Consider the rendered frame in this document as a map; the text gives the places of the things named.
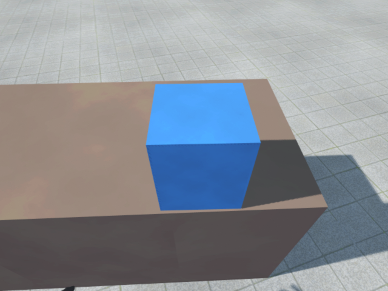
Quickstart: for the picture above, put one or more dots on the carton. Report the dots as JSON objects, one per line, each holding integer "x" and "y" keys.
{"x": 202, "y": 144}

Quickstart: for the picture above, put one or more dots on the pedestal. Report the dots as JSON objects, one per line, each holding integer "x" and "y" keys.
{"x": 78, "y": 204}

